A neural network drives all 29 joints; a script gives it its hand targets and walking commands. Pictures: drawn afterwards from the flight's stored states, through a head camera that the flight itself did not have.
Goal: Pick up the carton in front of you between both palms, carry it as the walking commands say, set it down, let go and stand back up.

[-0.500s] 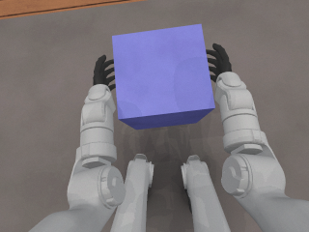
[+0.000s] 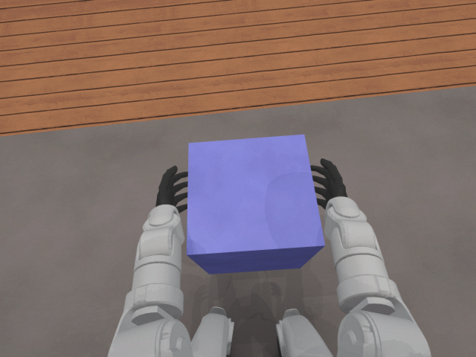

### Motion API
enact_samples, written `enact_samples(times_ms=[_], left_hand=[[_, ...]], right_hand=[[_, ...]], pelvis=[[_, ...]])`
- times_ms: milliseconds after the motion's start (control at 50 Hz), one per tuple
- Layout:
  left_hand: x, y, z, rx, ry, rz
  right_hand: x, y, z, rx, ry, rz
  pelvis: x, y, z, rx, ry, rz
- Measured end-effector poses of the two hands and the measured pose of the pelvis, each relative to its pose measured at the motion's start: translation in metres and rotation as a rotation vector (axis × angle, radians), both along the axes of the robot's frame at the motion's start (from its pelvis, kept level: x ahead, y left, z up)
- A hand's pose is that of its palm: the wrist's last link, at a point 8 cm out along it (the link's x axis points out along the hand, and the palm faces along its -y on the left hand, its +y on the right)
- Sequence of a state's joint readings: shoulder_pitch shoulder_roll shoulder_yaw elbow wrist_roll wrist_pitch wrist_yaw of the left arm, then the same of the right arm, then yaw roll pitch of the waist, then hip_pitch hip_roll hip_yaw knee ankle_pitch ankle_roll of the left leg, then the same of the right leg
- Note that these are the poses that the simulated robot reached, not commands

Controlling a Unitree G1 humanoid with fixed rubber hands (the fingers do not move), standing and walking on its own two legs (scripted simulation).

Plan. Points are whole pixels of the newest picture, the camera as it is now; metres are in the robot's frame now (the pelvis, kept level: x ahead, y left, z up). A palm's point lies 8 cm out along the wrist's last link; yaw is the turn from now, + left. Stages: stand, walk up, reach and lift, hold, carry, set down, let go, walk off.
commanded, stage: reach and lift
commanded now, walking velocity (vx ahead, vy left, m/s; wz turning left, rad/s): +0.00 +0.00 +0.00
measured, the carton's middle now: (250, 213) +0.38 +0.01 -0.10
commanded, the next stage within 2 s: hold in 1.46 s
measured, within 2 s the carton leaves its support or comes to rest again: neither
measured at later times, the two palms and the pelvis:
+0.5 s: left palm (145, 199) +0.32 +0.16 +0.10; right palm (370, 196) +0.32 -0.14 +0.10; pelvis +0.03 +0.01 +0.08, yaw +0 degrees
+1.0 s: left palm (144, 195) +0.32 +0.16 +0.11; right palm (373, 192) +0.32 -0.14 +0.11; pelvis +0.03 +0.00 +0.08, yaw +0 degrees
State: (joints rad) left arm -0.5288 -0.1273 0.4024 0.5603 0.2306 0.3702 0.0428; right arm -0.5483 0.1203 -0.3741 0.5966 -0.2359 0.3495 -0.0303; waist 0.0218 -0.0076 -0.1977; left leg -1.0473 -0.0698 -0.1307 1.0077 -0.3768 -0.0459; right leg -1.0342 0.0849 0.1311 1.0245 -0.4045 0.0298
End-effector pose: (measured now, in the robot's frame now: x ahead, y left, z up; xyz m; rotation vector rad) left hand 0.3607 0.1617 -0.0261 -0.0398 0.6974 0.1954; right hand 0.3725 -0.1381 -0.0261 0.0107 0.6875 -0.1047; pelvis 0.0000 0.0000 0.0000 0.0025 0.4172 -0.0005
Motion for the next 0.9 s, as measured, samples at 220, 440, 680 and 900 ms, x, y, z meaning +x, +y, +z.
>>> enact_samples(times_ms=[220, 440, 680, 900], left_hand=[[-0.018, -0.002, 0.064, 0.003, -0.007, -0.024], [-0.035, -0.005, 0.119, 0.027, -0.034, -0.057], [-0.043, -0.005, 0.127, 0.034, 0.002, -0.067], [-0.039, -0.006, 0.133, 0.036, -0.013, -0.066]], right_hand=[[-0.024, -0.003, 0.064, -0.006, -0.007, -0.018], [-0.046, -0.005, 0.12, -0.026, -0.035, -0.016], [-0.055, -0.005, 0.127, -0.037, 0.002, -0.012], [-0.05, -0.006, 0.133, -0.037, -0.013, -0.011]], pelvis=[[0.023, 0.003, 0.049, -0.003, -0.183, 0.002], [0.033, 0.005, 0.076, -0.002, -0.383, 0.003], [0.021, 0.006, 0.077, -0.002, -0.466, 0.0], [0.023, 0.005, 0.079, -0.002, -0.472, 0.0]])
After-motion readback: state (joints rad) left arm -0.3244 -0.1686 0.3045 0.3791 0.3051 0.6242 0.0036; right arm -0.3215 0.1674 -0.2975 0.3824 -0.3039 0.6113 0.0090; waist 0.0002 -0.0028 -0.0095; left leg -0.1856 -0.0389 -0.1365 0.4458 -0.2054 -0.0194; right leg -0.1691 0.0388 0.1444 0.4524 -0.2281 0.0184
